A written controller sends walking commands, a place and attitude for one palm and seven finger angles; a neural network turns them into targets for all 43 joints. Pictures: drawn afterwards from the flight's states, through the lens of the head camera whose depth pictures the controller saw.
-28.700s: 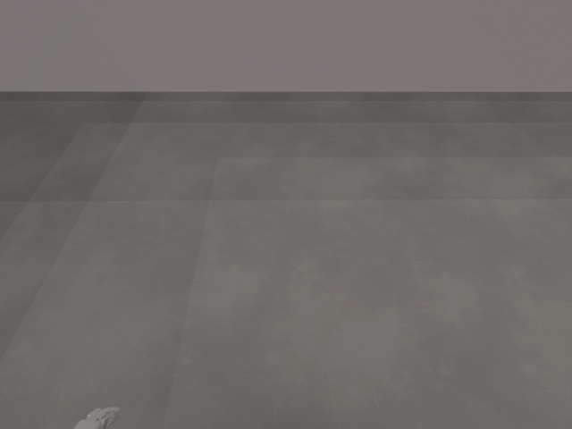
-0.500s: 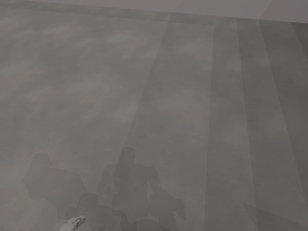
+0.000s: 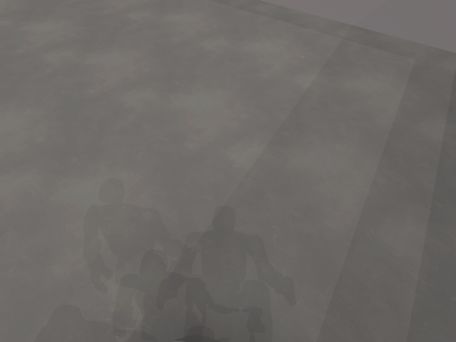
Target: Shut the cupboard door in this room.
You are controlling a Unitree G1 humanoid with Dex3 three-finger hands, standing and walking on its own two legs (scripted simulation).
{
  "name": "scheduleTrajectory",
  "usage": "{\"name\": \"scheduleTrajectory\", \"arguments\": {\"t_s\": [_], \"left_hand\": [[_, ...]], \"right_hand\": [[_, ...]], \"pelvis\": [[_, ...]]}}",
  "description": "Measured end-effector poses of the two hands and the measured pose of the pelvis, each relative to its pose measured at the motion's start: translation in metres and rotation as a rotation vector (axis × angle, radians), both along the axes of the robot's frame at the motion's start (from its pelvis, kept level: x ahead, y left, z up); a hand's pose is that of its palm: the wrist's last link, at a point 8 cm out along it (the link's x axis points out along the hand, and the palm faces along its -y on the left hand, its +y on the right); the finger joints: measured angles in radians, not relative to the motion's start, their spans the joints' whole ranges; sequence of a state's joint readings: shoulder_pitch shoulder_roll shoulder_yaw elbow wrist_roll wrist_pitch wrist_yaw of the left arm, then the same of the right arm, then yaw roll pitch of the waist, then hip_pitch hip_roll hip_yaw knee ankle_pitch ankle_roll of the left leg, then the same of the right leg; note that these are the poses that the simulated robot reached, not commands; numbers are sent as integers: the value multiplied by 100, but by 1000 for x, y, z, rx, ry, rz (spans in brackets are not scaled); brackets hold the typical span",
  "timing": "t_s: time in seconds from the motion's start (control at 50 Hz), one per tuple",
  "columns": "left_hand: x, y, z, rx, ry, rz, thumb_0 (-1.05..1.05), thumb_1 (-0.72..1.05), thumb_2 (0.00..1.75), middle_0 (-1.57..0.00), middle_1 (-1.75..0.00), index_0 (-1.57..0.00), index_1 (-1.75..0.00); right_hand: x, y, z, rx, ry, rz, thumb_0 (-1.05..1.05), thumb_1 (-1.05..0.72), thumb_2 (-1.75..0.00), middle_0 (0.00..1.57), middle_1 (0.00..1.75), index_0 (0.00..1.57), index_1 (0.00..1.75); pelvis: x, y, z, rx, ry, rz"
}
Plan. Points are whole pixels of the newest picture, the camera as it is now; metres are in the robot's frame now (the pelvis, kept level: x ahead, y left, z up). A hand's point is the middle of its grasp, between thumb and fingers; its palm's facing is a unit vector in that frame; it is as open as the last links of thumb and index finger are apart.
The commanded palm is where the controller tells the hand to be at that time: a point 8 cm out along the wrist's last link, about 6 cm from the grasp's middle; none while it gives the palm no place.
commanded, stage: turn or walk to find it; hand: left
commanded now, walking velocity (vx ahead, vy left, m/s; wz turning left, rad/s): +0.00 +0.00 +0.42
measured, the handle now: out of the picture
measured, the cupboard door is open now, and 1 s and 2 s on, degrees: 82 82 82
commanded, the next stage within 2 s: none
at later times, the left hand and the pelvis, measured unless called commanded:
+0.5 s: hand out of the picture +0.05 +0.20 -0.15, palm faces +0.20 -0.94 -0.29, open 7.4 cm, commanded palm none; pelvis -0.02 -0.02 +0.00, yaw +12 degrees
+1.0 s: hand out of the picture -0.13 +0.18 -0.18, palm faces +0.49 -0.84 -0.24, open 7.4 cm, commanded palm none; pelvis -0.06 -0.02 -0.01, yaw +27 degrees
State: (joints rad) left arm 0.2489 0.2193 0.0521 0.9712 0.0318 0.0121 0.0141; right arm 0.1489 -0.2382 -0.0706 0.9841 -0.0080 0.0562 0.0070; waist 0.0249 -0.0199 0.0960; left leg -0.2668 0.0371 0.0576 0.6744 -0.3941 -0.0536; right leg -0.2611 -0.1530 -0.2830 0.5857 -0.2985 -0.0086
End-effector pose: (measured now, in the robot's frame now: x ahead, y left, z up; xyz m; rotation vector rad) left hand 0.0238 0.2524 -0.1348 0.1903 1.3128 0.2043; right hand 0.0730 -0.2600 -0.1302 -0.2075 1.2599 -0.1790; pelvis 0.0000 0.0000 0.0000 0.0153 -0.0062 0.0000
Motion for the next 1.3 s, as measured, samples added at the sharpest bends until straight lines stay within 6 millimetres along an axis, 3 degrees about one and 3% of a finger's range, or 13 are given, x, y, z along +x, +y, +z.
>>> {"name": "scheduleTrajectory", "arguments": {"t_s": [0.06,0.12,0.26,0.36,0.5,0.66,0.78,0.88,0.98,1.04,1.18,1.3], "left_hand": [[-23,22,-14,-4,43,56,0,91,90,-20,-30,-20,-30],[-35,32,-12,-3,70,89,1,91,90,-20,-30,-20,-30],[-26,35,5,-6,-12,123,1,91,90,-20,-30,-20,-30],[-9,23,12,8,-75,121,1,91,90,-20,-30,-20,-30],[4,-13,21,55,-170,119,0,91,90,-20,-30,-20,-30],[-40,-45,32,54,-137,217,0,90,90,-20,-30,-20,-30],[-78,-55,25,32,-96,307,0,90,90,-21,-30,-20,-30],[-124,-53,12,7,-44,389,0,91,90,-21,-30,-20,-30],[-177,-40,-12,-23,15,479,0,90,90,-21,-30,-20,-30],[-198,-32,-17,-32,62,511,0,91,90,-20,-30,-20,-30],[-199,-18,1,-24,3,551,1,91,90,-20,-30,-20,-30],[-180,-16,10,11,-60,551,1,91,90,-20,-30,-20,-30]], "right_hand": [[24,17,5,-20,-71,58,1,-91,-90,20,30,20,30],[35,33,16,-25,-106,98,0,-91,-90,20,30,20,30],[36,50,20,3,-100,151,0,-90,-90,21,30,20,30],[23,43,9,34,-64,156,0,-90,-90,21,30,20,30],[1,7,-24,74,18,150,0,-90,-90,21,30,20,30],[-1,-21,-19,67,88,208,1,-91,-90,20,30,20,30],[9,-20,-12,36,119,283,1,-91,-90,20,30,20,30],[34,5,-6,15,80,379,1,-91,-90,20,30,20,30],[65,49,1,1,-44,479,1,-91,-90,20,30,20,30],[71,71,11,7,-102,519,0,-91,-90,20,30,20,30],[65,93,22,14,-102,575,0,-91,-90,21,30,20,30],[51,83,13,35,-53,578,0,-90,-90,21,30,20,30]], "pelvis": [[-3,12,-7,-5,-4,28],[-5,18,-1,-19,-11,44],[-10,20,10,-33,-10,101],[-15,9,8,-21,-6,140],[-20,-23,-4,0,-4,203],[-25,-42,7,30,-15,298],[-28,-44,9,29,-6,362],[-38,-37,6,16,-3,410],[-53,-19,-7,-14,-8,460],[-59,-13,-5,-8,-17,466],[-69,-7,10,-38,-17,524],[-70,-16,10,-29,-6,564]]}}
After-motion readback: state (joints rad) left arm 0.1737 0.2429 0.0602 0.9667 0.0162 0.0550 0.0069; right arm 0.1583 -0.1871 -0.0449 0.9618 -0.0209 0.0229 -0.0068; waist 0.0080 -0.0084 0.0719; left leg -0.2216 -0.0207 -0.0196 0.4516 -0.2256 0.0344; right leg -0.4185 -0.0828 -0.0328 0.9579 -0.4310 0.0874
